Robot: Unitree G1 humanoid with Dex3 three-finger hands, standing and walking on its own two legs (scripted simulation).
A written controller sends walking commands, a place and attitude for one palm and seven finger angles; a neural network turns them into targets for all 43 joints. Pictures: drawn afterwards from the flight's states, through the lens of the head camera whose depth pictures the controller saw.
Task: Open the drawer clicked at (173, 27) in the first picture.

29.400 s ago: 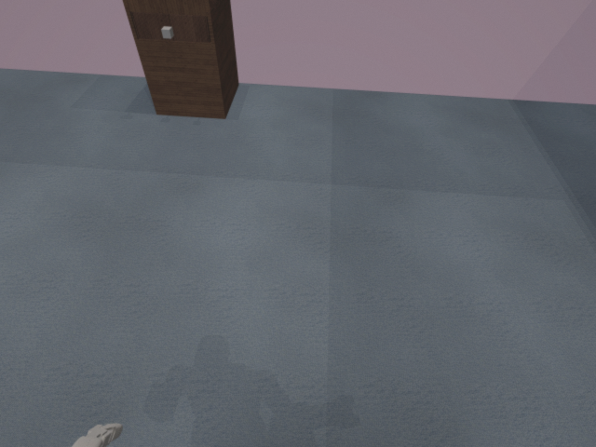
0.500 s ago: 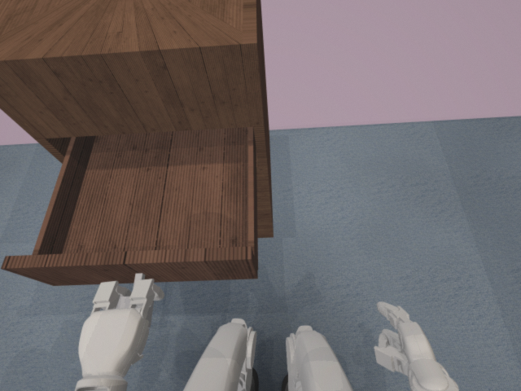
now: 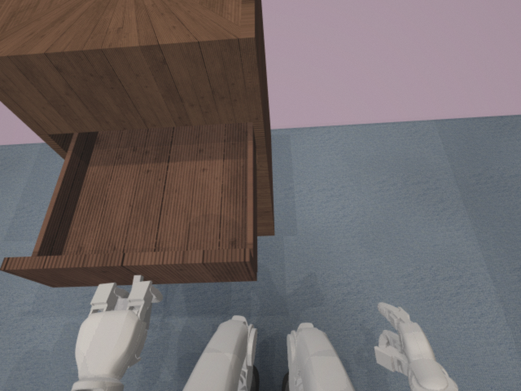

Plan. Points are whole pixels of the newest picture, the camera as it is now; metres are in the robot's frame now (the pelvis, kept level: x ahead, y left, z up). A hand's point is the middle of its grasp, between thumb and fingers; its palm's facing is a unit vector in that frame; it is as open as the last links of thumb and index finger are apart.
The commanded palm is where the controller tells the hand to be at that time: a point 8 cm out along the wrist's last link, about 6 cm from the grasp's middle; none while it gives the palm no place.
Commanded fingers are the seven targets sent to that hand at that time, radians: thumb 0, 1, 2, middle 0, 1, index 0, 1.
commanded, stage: pull the drawer open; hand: left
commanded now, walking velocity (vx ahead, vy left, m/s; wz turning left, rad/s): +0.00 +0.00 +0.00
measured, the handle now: (134, 301) +0.25 +0.24 -0.07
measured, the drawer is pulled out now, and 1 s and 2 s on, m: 0.26 0.27 0.27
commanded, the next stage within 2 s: open the thumb to release the handle in 0.32 s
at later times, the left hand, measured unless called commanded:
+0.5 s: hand (131, 343) +0.19 +0.23 -0.08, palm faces -0.16 -0.10 -0.98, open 8.0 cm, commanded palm +0.17 +0.24 -0.03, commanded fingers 0.00 0.55 0.75 -0.38 -1.31 -0.38 -1.31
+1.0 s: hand (128, 338) +0.20 +0.23 -0.08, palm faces -0.14 -0.07 -0.99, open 13.1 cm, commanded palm +0.18 +0.23 -0.03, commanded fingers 0.00 -0.50 0.30 -0.30 -1.20 -0.30 -1.20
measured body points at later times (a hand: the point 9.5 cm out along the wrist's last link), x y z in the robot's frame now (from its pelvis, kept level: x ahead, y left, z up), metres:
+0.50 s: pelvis +0.00 +0.00 +0.00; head +0.13 -0.03 +0.43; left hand +0.19 +0.23 -0.02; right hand +0.21 -0.22 -0.15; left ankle +0.03 +0.11 -0.56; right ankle +0.02 -0.05 -0.56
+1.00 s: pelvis -0.02 -0.01 +0.00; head +0.11 -0.04 +0.43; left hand +0.20 +0.24 -0.02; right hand +0.18 -0.24 -0.15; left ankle +0.03 +0.11 -0.56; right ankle +0.02 -0.05 -0.56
